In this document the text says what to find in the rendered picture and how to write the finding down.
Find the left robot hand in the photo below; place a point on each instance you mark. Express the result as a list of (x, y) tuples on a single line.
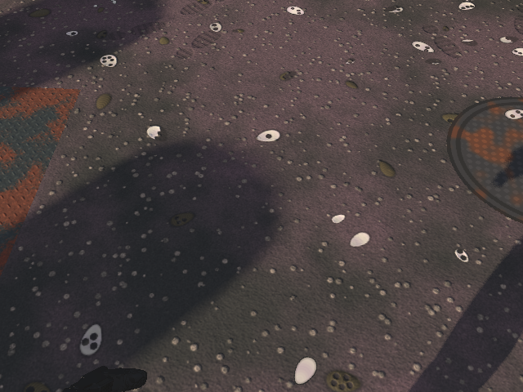
[(103, 379)]

